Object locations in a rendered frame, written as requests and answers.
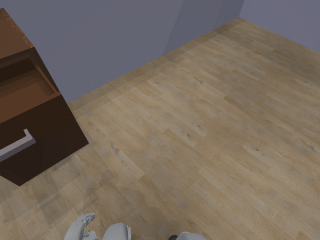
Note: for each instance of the handle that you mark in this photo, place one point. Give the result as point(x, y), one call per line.
point(17, 146)

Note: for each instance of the cabinet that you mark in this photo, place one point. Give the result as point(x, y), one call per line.
point(55, 146)

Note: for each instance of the robot left thigh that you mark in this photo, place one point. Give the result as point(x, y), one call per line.
point(118, 231)

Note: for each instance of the left robot hand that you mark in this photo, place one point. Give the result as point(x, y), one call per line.
point(76, 229)

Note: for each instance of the drawer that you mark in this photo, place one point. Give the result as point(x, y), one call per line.
point(28, 100)

